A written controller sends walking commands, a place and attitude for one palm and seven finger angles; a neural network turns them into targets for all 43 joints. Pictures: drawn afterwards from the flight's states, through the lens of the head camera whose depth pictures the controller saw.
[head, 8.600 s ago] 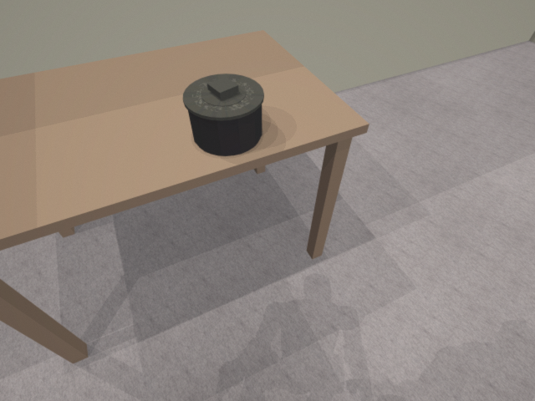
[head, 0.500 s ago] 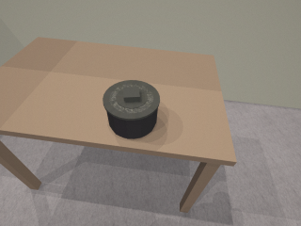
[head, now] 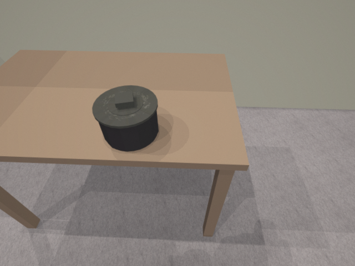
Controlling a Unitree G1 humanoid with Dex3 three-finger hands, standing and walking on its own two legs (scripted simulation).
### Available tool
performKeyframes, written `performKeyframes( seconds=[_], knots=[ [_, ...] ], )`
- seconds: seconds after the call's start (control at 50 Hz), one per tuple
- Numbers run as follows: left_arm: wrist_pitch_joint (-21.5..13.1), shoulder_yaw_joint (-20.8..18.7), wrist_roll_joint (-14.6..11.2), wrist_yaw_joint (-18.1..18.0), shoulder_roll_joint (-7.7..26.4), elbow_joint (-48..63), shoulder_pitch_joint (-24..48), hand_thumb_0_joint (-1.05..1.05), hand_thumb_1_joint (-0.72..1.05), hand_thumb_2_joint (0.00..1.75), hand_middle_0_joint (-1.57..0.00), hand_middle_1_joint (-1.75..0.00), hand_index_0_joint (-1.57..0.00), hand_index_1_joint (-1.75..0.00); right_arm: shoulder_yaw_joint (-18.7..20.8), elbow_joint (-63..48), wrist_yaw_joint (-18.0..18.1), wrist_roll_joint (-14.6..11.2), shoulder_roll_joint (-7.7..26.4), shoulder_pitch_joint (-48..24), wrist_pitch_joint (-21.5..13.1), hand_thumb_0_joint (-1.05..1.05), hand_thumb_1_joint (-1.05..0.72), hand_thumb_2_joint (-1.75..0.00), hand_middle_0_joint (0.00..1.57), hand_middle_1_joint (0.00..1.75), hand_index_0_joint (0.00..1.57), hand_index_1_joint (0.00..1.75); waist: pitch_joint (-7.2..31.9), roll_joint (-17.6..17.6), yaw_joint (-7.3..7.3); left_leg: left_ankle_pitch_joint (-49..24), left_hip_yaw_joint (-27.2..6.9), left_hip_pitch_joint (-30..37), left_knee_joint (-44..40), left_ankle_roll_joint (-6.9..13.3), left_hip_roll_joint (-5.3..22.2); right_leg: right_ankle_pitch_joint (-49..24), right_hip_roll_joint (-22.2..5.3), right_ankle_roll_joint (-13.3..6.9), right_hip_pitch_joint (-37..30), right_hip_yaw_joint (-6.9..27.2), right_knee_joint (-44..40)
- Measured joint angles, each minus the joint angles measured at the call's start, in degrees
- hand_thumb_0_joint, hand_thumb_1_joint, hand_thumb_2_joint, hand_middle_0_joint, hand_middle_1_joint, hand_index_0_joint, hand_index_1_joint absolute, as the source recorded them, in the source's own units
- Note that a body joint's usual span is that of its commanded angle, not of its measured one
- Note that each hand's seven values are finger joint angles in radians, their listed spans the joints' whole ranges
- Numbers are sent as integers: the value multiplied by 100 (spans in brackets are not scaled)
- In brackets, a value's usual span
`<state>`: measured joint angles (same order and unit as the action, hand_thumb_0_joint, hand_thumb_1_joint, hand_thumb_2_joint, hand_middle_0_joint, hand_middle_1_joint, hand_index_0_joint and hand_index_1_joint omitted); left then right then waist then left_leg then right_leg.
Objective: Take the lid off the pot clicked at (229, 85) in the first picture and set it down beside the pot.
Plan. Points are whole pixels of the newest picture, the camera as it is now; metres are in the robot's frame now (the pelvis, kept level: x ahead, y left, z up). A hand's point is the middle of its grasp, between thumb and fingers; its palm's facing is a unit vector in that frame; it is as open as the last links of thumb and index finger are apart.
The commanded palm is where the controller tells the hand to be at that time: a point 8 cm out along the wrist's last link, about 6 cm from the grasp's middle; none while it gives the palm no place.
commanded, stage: come to a stop and stand still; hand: left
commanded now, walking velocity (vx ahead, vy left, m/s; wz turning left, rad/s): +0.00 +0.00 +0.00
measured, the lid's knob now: (124, 99) +0.53 +0.18 +0.09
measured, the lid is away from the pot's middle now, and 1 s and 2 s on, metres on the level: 0.00 0.00 0.00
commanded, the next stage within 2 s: look again from close up in 0.36 s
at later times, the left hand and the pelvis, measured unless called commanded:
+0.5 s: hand out of the picture -0.01 +0.17 -0.16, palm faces +0.04 -0.98 -0.21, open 7.4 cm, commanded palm none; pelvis -0.01 -0.02 +0.01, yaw +0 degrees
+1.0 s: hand out of the picture +0.02 +0.16 -0.16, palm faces +0.04 -0.98 -0.17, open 7.4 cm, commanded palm none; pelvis +0.03 +0.00 +0.02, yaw +0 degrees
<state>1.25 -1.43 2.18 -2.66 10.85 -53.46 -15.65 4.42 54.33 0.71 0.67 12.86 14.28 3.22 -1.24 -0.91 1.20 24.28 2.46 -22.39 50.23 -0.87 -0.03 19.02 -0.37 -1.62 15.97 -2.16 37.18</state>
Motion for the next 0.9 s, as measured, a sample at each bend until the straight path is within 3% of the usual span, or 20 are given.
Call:
performKeyframes(
  seconds=[0.06, 0.14, 0.24, 0.34, 0.5, 0.74, 0.9],
  knots=[
    [33, 52, -26, 14, 6, 96, 61, 1, 91, 90, -20, -30, -20, -30, -79, -55, -23, 24, -49, 259, -99, 0, -91, -90, 20, 29, 20, 30, 153, 66, 79, -269, 48, 547, -1174, 72, -33, 32, 79, -4, 201, -120, 172],
    [45, 76, -118, 35, 10, 53, 200, 1, 91, 90, -20, -30, -20, -30, -248, 101, -18, 85, -281, 383, -173, 1, -91, -90, 19, 29, 20, 30, 105, 354, 32, -617, 178, 544, -1381, 346, -109, 162, 61, 28, 303, 55, 201],
    [-57, 109, -113, 106, -55, -55, 110, 0, 93, 90, -20, -30, -20, -30, -375, 300, -27, 59, -422, 447, -174, 1, -91, -90, 20, 29, 20, 30, 59, 218, -45, -885, 156, 645, -1742, 286, -56, -475, 106, -38, 132, 0, -356],
    [-72, 89, -117, 122, -57, -218, -191, 0, 92, 90, -20, -30, -20, -30, -374, 380, -38, 71, -494, 474, -171, 1, -91, -90, 20, 30, 20, 30, 175, 112, -39, -718, 68, 574, -1880, 229, -62, -549, 131, -112, 130, -50, -648],
    [-103, 66, -132, 97, -87, -538, -431, 1, 92, 90, -20, -30, -20, -30, -385, 626, -5, 49, -496, 584, -286, 1, -91, -90, 20, 29, 20, 30, 227, 123, -88, -1034, 13, 664, -2098, 234, -44, -567, 162, -91, 35, -89, -812],
    [-272, 212, -153, 88, -313, -850, -348, 1, 91, 90, -20, -30, -20, -30, -482, 935, 92, -18, -532, 322, -443, 1, -92, -90, 20, 29, 20, 30, 141, 199, -180, -1014, 25, 1035, -2449, 265, -87, -553, 139, -37, -324, -58, -1141],
    [-287, 212, -152, 68, -277, -961, -279, 1, 92, 90, -20, -30, -20, -30, -481, 1018, 121, -34, -455, 165, -486, 2, -93, -90, 20, 29, 20, 30, 148, 206, -187, -941, 53, 1257, -2554, 288, -111, -476, 123, -2, -525, -21, -1216]
  ],
)
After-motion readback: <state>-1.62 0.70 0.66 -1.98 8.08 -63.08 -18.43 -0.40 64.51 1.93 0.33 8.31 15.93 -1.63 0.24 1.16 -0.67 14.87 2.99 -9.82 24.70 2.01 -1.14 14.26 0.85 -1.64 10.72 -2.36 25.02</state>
